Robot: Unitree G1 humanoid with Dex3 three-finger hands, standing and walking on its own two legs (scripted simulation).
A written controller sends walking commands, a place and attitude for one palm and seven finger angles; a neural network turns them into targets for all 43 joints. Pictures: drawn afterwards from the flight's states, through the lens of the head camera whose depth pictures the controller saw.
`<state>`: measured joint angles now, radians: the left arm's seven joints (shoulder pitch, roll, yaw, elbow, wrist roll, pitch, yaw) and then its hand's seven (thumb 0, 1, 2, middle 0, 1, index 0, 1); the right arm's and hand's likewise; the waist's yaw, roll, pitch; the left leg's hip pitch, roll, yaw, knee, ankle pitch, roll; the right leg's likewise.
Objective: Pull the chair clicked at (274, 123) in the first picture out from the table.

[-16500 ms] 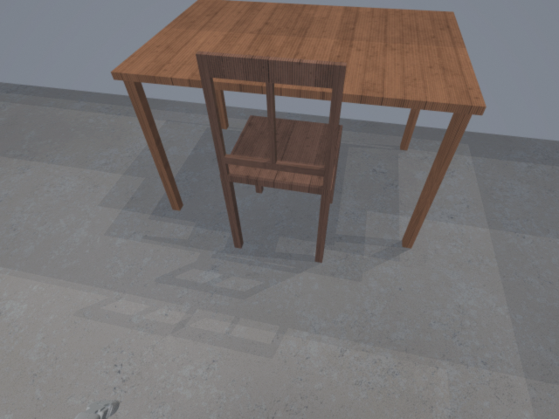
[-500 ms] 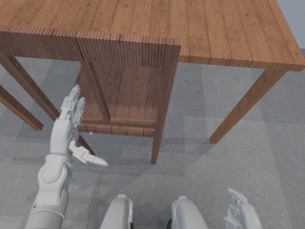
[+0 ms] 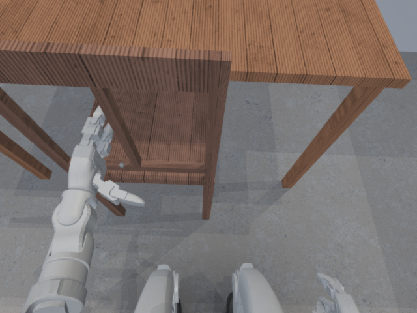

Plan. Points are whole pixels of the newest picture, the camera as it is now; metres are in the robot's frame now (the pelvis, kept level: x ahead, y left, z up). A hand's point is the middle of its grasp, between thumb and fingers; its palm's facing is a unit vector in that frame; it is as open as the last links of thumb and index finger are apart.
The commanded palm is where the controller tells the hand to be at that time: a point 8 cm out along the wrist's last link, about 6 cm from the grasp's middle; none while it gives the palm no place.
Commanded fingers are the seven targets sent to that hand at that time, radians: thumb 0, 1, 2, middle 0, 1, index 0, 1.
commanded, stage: push the fingers through the gap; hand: left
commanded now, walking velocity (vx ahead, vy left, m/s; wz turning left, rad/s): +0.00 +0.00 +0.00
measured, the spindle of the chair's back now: (122, 133) +0.46 +0.17 +0.01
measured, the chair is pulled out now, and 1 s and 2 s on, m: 0.00 0.00 0.00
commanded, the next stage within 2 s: hook a spindle and tug to test in 0.88 s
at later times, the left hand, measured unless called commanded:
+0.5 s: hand (128, 138) +0.44 +0.16 +0.02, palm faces -0.03 -1.00 -0.05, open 17.0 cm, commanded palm +0.41 +0.21 +0.02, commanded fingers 0.00 -0.50 0.30 -0.06 -0.08 -0.06 -0.08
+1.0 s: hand (130, 138) +0.44 +0.15 +0.02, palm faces -0.04 -1.00 -0.04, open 17.0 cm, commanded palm +0.41 +0.21 +0.02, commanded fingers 0.00 -0.50 0.30 -0.10 -0.19 -0.10 -0.19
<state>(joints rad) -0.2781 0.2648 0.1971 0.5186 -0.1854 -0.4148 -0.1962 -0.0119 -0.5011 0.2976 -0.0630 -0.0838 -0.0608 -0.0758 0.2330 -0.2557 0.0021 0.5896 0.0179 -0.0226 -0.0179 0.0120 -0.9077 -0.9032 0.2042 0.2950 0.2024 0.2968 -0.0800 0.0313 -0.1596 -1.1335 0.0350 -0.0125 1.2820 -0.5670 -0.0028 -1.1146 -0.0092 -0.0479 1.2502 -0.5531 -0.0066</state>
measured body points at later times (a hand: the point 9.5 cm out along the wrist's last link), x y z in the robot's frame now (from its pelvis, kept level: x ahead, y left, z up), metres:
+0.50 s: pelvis -0.01 +0.00 -0.01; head +0.13 +0.01 +0.42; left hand +0.43 +0.21 +0.03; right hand +0.08 -0.26 -0.13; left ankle +0.02 +0.12 -0.62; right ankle +0.02 -0.12 -0.62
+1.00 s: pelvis -0.01 +0.00 +0.00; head +0.13 +0.01 +0.43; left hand +0.43 +0.21 +0.03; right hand +0.08 -0.26 -0.12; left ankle +0.02 +0.12 -0.62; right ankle +0.02 -0.12 -0.62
